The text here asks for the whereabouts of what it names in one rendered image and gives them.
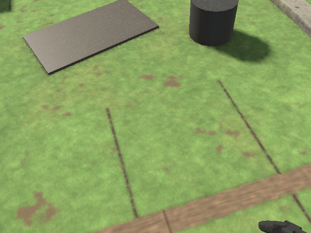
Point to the robot right hand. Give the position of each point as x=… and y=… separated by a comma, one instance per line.
x=274, y=226

